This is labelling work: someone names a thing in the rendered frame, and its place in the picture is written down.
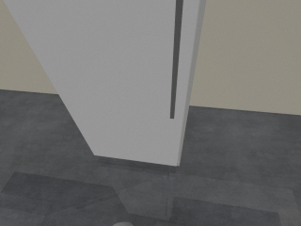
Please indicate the handle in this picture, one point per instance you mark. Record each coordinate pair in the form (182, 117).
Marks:
(176, 54)

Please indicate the fridge door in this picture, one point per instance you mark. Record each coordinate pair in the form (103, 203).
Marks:
(111, 63)

